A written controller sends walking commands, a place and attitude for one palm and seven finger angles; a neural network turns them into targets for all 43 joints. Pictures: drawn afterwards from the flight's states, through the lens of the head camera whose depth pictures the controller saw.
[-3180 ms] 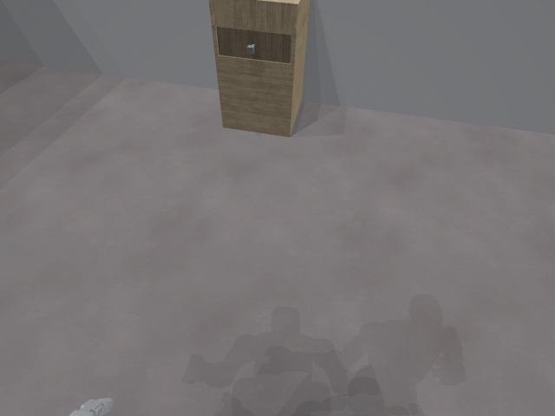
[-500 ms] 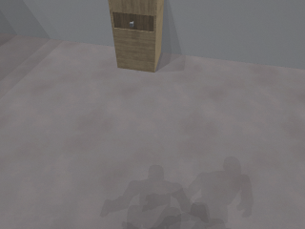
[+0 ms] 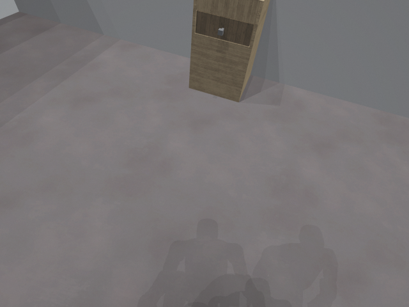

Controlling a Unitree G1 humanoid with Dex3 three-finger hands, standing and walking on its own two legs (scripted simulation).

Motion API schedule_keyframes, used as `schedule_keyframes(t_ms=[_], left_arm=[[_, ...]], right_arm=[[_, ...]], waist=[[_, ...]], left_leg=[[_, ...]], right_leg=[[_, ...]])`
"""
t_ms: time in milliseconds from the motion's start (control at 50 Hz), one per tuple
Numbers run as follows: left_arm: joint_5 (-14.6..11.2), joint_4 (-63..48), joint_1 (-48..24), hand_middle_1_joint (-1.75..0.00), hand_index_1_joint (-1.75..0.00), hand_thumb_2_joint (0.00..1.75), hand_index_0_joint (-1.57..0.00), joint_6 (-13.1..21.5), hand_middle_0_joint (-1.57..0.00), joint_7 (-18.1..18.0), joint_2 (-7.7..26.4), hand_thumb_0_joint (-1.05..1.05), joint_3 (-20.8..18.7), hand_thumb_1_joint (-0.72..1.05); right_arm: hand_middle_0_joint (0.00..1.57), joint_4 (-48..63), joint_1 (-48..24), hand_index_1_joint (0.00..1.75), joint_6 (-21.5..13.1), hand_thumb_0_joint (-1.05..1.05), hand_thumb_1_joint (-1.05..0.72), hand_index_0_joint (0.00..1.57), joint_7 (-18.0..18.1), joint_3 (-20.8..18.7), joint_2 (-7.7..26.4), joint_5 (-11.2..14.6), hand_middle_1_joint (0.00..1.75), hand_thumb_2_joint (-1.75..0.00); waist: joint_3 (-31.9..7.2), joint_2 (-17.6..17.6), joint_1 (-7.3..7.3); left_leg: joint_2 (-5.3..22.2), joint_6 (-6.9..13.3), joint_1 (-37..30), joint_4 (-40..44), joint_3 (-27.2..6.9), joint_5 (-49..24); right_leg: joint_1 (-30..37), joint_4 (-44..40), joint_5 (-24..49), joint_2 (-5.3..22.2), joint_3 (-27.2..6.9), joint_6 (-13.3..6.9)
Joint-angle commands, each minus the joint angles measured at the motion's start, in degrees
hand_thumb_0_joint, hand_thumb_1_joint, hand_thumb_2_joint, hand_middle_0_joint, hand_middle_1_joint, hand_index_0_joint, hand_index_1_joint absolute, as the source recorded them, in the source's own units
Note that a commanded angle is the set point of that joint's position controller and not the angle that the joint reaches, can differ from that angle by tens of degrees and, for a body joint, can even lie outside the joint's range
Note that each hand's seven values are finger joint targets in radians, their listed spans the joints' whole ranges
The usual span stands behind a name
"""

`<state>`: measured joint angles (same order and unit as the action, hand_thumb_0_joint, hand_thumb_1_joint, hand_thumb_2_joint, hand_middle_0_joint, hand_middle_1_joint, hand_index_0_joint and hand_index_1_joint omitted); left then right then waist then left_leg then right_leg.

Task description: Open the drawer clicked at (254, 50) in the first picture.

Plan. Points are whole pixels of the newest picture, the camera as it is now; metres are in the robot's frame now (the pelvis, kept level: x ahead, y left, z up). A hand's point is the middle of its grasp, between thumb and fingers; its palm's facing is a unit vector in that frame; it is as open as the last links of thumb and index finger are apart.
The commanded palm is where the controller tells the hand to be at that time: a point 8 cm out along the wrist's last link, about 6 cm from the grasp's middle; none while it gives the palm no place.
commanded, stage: walk to a spot facing it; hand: left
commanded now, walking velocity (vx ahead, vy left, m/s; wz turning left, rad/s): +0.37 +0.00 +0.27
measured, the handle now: (221, 30) +1.73 -0.06 -0.22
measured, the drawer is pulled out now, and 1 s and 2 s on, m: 0.00 0.00 0.00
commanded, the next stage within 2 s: turn to face it in 1.98 s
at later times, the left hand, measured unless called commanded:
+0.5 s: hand (142, 222) +0.35 +0.17 -0.17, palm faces +0.11 -0.98 -0.17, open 7.3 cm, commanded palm none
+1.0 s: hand (138, 229) +0.33 +0.18 -0.17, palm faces +0.34 -0.93 -0.13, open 7.3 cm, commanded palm none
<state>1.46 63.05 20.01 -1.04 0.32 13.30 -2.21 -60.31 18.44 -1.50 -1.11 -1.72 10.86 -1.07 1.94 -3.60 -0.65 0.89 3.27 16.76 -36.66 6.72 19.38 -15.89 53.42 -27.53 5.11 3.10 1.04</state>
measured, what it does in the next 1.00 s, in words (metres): walks ahead: right foot, then left foot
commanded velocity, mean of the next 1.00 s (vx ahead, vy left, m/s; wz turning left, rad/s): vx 0.38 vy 0.00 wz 0.14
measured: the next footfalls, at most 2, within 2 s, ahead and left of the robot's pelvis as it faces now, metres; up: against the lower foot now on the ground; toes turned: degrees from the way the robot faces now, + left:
right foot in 0.44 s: +0.39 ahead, -0.09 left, +0.00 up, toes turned -1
left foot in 0.96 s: +0.57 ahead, +0.18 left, +0.00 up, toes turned +22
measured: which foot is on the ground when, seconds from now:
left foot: down 0.00-0.46, up 0.48-0.94, down 0.96-1.00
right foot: up 0.00-0.42, down 0.44-0.98, up 1.00-1.00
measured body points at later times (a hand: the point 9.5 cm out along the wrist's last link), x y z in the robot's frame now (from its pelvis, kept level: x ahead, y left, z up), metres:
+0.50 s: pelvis +0.25 -0.01 -0.01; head +0.28 -0.01 +0.43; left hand +0.34 +0.22 -0.15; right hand +0.16 -0.22 -0.16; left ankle +0.03 +0.07 -0.67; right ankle +0.35 -0.08 -0.73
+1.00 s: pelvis +0.47 +0.06 -0.01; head +0.50 +0.08 +0.44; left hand +0.32 +0.23 -0.16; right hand +0.65 -0.12 -0.14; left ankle +0.54 +0.17 -0.73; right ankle +0.36 -0.08 -0.70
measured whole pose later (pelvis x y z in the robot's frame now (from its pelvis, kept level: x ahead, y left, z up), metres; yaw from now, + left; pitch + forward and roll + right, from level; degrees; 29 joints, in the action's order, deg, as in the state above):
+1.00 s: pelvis +0.47 +0.06 -0.01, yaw +13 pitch -1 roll -1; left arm 0.9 67.6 26.9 3.4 -0.4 7.3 -1.5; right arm -57.1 4.8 -3.3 -1.6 -2.2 8.8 -1.7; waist 4.1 -0.7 3.3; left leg 3.5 3.1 23.4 -35.8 8.7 10.1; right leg -4.4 41.9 -28.0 4.5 10.5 0.8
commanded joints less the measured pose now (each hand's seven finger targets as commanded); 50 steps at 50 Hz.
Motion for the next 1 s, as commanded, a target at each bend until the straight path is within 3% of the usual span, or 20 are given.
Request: schedule_keyframes(t_ms=[0,100,200,300,360,400,420,440,460,480,500,520,580,700,840,900,920,940,960,980], left_arm=[[0.5,-7.0,-7.5,-0.30,-0.30,0.90,-0.20,3.1,-0.20,0.7,3.8,0.00,-1.2,0.90],[0.4,-5.4,-4.6,-0.30,-0.30,0.90,-0.20,2.6,-0.20,0.6,1.3,0.00,-0.8,0.90],[0.1,-8.0,-11.9,-0.30,-0.30,0.90,-0.20,2.7,-0.20,0.6,0.7,0.00,-1.0,0.90],[-0.5,-10.6,-19.8,-0.30,-0.30,0.90,-0.20,3.6,-0.20,0.8,-0.9,0.00,-0.6,0.90],[-0.4,-9.6,-13.7,-0.30,-0.30,0.90,-0.20,4.2,-0.20,0.5,0.4,0.00,-1.1,0.90],[0.1,-5.5,0.6,-0.30,-0.30,0.90,-0.20,5.0,-0.20,0.0,3.2,0.00,-2.3,0.90],[0.8,-3.2,9.2,-0.30,-0.30,0.90,-0.20,5.7,-0.20,-0.5,7.6,0.00,-3.5,0.90],[0.5,-2.0,12.9,-0.30,-0.30,0.90,-0.20,5.6,-0.20,-1.0,12.7,0.00,-4.6,0.90],[-0.7,-2.5,9.8,-0.30,-0.30,0.90,-0.20,5.2,-0.20,-0.9,12.0,0.00,-4.6,0.90],[-0.5,-3.3,4.0,-0.30,-0.30,0.90,-0.20,5.3,-0.20,-0.8,9.3,0.00,-3.9,0.90],[-0.7,-4.3,0.3,-0.30,-0.30,0.90,-0.20,5.3,-0.20,-1.1,5.5,0.00,-3.0,0.90],[-0.4,-4.4,-2.0,-0.30,-0.30,0.90,-0.20,5.8,-0.20,-1.2,3.0,0.00,-2.0,0.90],[-0.1,-3.3,-1.7,-0.30,-0.30,0.90,-0.20,6.6,-0.20,-1.1,0.2,0.00,-0.8,0.90],[-0.1,-1.2,1.8,-0.30,-0.30,0.90,-0.20,7.1,-0.20,-1.0,1.3,0.00,-0.7,0.90],[0.0,1.5,8.8,-0.30,-0.30,0.90,-0.20,6.4,-0.20,-1.4,3.2,0.00,-0.7,0.90],[-0.1,1.6,7.3,-0.30,-0.30,0.90,-0.20,6.1,-0.20,-1.5,4.4,0.00,-1.0,0.90],[-0.5,1.2,6.5,-0.30,-0.30,0.90,-0.20,6.0,-0.20,-1.5,4.0,0.00,-1.0,0.90],[-1.1,0.0,8.9,-0.30,-0.30,0.90,-0.20,6.0,-0.20,-1.1,1.2,0.00,-0.8,0.90],[-1.2,-2.1,7.0,-0.30,-0.30,0.90,-0.20,6.3,-0.20,-0.7,0.0,0.00,-0.1,0.90],[-0.9,-3.0,3.2,-0.30,-0.30,0.90,-0.20,6.0,-0.20,-1.1,1.3,0.00,-0.7,0.90]], right_arm=[[0.20,0.5,6.5,0.30,-1.8,0.00,-0.90,0.20,1.9,-1.4,8.2,0.3,0.30,-0.90],[0.20,-1.9,9.5,0.30,-3.5,0.00,-0.90,0.20,2.6,-1.3,5.5,0.9,0.30,-0.90],[0.20,-4.2,13.4,0.30,-3.7,0.00,-0.90,0.20,3.1,-1.2,3.2,0.8,0.30,-0.90],[0.20,-5.4,15.5,0.30,-3.5,0.00,-0.90,0.20,3.4,-1.2,2.9,0.1,0.30,-0.90],[0.20,-5.4,13.4,0.30,-3.4,0.00,-0.90,0.20,3.6,-1.7,5.4,0.1,0.30,-0.90],[0.20,-4.4,11.1,0.30,-3.3,0.00,-0.90,0.20,3.4,-2.3,6.5,0.4,0.30,-0.90],[0.20,-3.6,11.4,0.30,-3.5,0.00,-0.90,0.20,2.7,-2.0,4.9,0.9,0.30,-0.90],[0.20,-2.6,15.5,0.30,-3.8,0.00,-0.90,0.20,2.4,-1.5,1.2,1.3,0.30,-0.90],[0.20,-1.9,10.8,0.30,-3.4,0.00,-0.90,0.20,2.3,-1.8,2.6,1.2,0.30,-0.90],[0.20,-1.7,8.2,0.30,-3.3,0.00,-0.90,0.20,1.9,-2.0,1.6,0.9,0.30,-0.90],[0.20,-1.1,4.6,0.30,-3.0,0.00,-0.90,0.20,1.6,-2.1,1.3,0.6,0.30,-0.90],[0.20,-0.9,3.2,0.30,-2.3,0.00,-0.90,0.20,1.4,-1.6,-0.2,0.2,0.30,-0.90],[0.20,-1.5,5.2,0.30,-0.1,0.00,-0.90,0.20,0.9,-1.2,-2.0,-0.4,0.30,-0.90],[0.20,2.1,-3.2,0.30,0.4,0.00,-0.90,0.20,-0.3,-1.5,-0.9,-0.3,0.30,-0.90],[0.20,6.0,-15.7,0.30,-1.1,0.00,-0.90,0.20,-1.1,-0.6,-0.4,-0.1,0.30,-0.90],[0.20,3.5,-6.6,0.30,-1.8,0.00,-0.90,0.20,-0.2,-1.5,2.2,-0.3,0.30,-0.90],[0.20,1.0,1.9,0.30,-2.1,0.00,-0.90,0.20,0.2,-2.3,4.8,-0.6,0.30,-0.90],[0.20,-0.6,9.4,0.30,-2.5,0.00,-0.90,0.20,0.9,-3.9,11.5,-1.2,0.30,-0.90],[0.20,-1.7,14.0,0.30,-2.1,0.00,-0.90,0.20,1.4,-4.6,15.1,-0.4,0.30,-0.90],[0.20,-1.6,11.2,0.30,-1.7,0.00,-0.90,0.20,1.7,-4.3,13.7,0.1,0.30,-0.90]], waist=[[5.2,7.0,-1.56],[1.6,7.8,-0.12],[5.5,8.4,-1.58],[8.3,10.5,-3.77],[3.8,10.6,-0.23],[-3.7,7.1,6.30],[-9.5,-0.3,9.44],[-16.7,-12.6,7.51],[-11.3,-5.8,7.49],[-5.9,-5.8,5.53],[-0.2,1.0,4.13],[2.8,2.7,2.23],[2.5,1.0,-0.73],[2.7,-2.0,-0.32],[3.5,-1.6,4.04],[-1.0,-1.3,-0.86],[-5.7,1.0,-4.85],[-13.7,13.3,-6.76],[-15.3,19.2,-7.58],[-10.4,11.2,-6.43]], left_leg=[[16.0,5.2,-6.8,29.0,-27.9,7.3],[11.2,4.7,-15.0,26.2,-16.3,-18.3],[10.9,4.6,-18.9,25.8,-14.0,-29.4],[10.4,4.5,-19.5,23.7,-11.9,-38.2],[11.7,4.6,-19.8,15.3,-11.4,-54.8],[9.3,2.1,-13.8,-1.1,-10.0,-53.6],[4.8,0.4,-0.5,-17.5,-7.0,-34.4],[-4.7,-1.4,12.6,-37.8,-6.0,8.7],[-1.0,0.2,14.7,-44.4,-10.3,10.3],[2.0,0.3,15.8,-45.9,-9.9,4.9],[4.3,0.3,16.3,-44.1,-9.9,0.8],[6.1,-0.1,14.5,-41.5,-9.9,-1.8],[6.6,-1.8,12.1,-35.8,-8.0,-4.5],[8.1,-4.6,18.2,-21.3,-4.3,-11.1],[4.9,-2.9,14.6,-1.9,0.7,-8.8],[1.0,-0.9,0.1,5.0,3.3,-7.5],[1.9,0.5,-13.5,8.6,1.5,-11.8],[15.4,5.1,-29.5,10.6,-16.5,-15.7],[26.0,10.9,-35.6,16.2,-31.5,-23.8],[26.6,12.1,-30.8,17.9,-28.7,-21.2]], right_leg=[[-22.8,15.1,9.1,2.9,-3.2,-0.2],[-23.2,11.0,16.0,2.3,-0.9,1.9],[-28.4,4.4,18.4,2.3,1.2,2.4],[-22.3,-12.0,18.4,-0.2,4.3,0.5],[-9.7,-17.3,16.0,-3.4,4.8,-2.3],[9.2,-22.3,20.7,-4.2,4.0,-3.9],[25.3,-23.6,19.8,6.2,-7.6,-7.4],[33.9,-31.6,21.5,22.9,-34.4,-13.9],[26.5,-37.3,11.8,22.8,-35.3,-14.9],[18.8,-40.1,3.1,20.9,-32.6,-13.3],[10.5,-41.4,4.0,19.3,-26.0,-11.2],[3.2,-41.3,8.8,17.1,-19.5,-9.9],[-2.1,-42.1,17.7,12.8,-7.8,-8.1],[4.5,-43.3,26.6,10.1,-0.8,-8.2],[15.9,-38.8,40.8,11.5,0.7,-7.9],[15.4,-25.7,51.7,10.2,4.1,-6.5],[9.3,-13.9,49.1,8.1,6.6,-4.5],[-4.8,2.4,27.5,1.5,9.0,-1.4],[-17.0,17.9,-4.2,-3.8,5.3,-0.6],[-20.7,22.5,-3.8,-0.7,0.4,-1.9]])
